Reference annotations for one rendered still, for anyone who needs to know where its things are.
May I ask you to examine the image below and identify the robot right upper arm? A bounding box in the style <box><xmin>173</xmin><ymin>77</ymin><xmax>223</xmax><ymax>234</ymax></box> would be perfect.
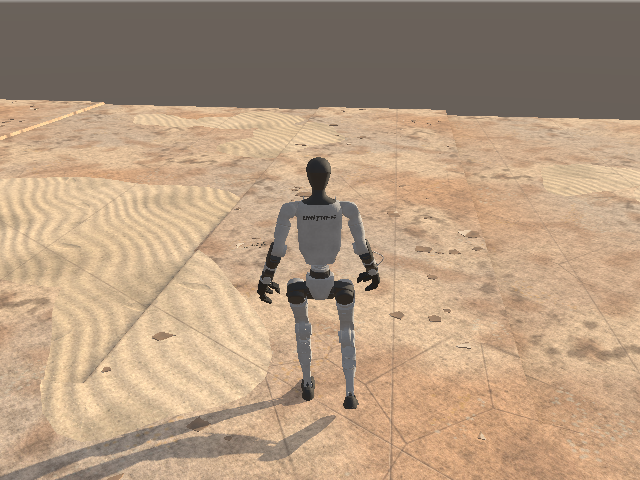
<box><xmin>340</xmin><ymin>201</ymin><xmax>369</xmax><ymax>255</ymax></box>

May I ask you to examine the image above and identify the right robot thigh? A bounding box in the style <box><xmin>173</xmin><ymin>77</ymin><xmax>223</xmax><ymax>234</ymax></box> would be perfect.
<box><xmin>334</xmin><ymin>279</ymin><xmax>355</xmax><ymax>346</ymax></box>

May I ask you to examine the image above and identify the right robot hand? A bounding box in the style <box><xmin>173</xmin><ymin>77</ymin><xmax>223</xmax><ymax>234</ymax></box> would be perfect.
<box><xmin>357</xmin><ymin>272</ymin><xmax>380</xmax><ymax>291</ymax></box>

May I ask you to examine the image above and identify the right robot forearm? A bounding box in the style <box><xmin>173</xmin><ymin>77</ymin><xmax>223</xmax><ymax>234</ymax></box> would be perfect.
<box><xmin>359</xmin><ymin>239</ymin><xmax>378</xmax><ymax>276</ymax></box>

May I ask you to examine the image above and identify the left robot forearm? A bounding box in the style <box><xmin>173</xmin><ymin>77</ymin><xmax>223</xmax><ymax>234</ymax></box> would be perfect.
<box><xmin>260</xmin><ymin>242</ymin><xmax>281</xmax><ymax>284</ymax></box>

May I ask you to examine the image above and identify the left robot hand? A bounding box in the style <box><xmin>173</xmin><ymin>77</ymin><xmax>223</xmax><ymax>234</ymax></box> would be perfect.
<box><xmin>257</xmin><ymin>280</ymin><xmax>280</xmax><ymax>304</ymax></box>

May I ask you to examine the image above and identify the robot left upper arm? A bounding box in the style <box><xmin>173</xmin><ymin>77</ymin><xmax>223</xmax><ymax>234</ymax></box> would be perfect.
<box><xmin>271</xmin><ymin>201</ymin><xmax>299</xmax><ymax>257</ymax></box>

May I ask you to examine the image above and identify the left robot foot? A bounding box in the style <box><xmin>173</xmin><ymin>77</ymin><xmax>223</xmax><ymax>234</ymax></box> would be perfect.
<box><xmin>301</xmin><ymin>376</ymin><xmax>315</xmax><ymax>401</ymax></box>

